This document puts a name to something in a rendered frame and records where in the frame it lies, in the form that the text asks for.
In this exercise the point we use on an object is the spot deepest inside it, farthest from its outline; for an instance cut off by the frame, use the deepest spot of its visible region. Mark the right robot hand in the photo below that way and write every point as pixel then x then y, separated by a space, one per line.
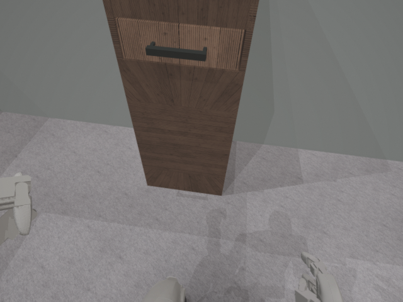
pixel 323 289

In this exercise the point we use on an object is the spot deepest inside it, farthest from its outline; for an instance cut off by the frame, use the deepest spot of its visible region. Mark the left robot hand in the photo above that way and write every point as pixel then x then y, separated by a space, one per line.
pixel 14 197

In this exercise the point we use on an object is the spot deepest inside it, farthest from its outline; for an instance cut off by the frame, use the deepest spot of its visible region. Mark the left robot shin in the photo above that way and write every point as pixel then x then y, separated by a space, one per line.
pixel 172 278

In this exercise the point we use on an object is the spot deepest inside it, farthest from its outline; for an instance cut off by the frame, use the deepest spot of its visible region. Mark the robot left thigh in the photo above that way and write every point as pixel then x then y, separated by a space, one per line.
pixel 165 291

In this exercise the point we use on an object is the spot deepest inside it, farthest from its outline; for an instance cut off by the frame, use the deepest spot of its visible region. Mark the cabinet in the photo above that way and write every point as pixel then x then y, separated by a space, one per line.
pixel 183 115

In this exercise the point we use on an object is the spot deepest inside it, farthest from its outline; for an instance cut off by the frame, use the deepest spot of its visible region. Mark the handle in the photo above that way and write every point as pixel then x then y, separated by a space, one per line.
pixel 177 53

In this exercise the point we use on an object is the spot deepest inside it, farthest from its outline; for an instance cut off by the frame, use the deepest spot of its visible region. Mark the drawer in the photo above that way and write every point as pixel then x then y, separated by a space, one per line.
pixel 223 44

